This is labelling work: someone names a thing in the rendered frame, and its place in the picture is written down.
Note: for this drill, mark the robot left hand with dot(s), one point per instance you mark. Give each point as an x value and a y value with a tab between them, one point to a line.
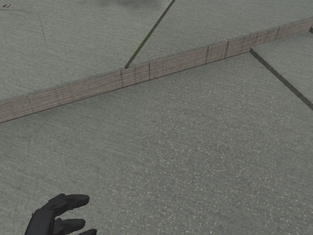
43	221

